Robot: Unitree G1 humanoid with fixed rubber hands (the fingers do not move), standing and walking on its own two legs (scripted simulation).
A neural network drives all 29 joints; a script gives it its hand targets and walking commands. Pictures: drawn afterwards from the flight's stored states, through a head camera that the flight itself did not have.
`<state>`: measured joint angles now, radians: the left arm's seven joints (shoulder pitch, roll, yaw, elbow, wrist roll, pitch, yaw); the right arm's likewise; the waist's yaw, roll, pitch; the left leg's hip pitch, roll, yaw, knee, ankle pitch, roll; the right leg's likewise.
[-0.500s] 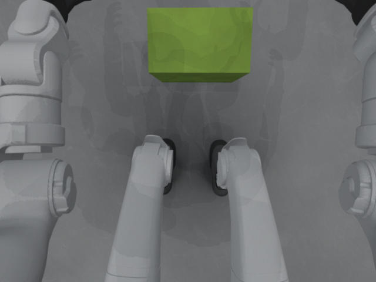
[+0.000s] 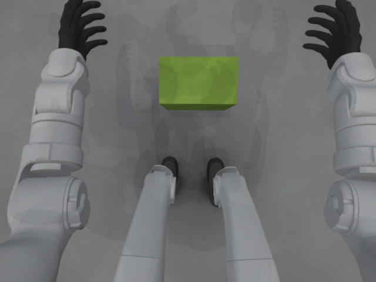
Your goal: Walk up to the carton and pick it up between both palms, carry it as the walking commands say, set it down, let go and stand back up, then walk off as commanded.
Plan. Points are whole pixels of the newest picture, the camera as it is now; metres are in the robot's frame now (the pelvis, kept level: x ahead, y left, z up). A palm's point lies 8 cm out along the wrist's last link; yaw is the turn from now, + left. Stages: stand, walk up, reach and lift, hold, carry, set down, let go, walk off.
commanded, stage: let go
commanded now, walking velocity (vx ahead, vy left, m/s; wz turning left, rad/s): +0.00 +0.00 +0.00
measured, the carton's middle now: (197, 87) +0.51 +0.00 -0.54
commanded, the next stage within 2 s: stand in 1.14 s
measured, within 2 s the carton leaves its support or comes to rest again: neither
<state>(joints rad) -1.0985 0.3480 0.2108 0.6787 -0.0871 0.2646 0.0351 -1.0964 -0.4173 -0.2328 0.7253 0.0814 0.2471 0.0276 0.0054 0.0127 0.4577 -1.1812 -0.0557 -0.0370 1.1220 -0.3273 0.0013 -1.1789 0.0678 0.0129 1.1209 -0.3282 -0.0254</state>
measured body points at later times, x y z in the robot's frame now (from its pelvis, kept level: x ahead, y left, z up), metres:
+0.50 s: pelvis +0.06 +0.00 +0.07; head +0.15 -0.01 +0.51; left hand +0.35 +0.21 +0.01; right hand +0.33 -0.24 +0.00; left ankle +0.10 +0.11 -0.63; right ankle +0.10 -0.10 -0.63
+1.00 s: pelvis +0.11 +0.01 +0.10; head +0.11 +0.01 +0.55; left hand +0.29 +0.23 +0.03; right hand +0.28 -0.23 +0.03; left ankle +0.10 +0.11 -0.63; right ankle +0.10 -0.10 -0.63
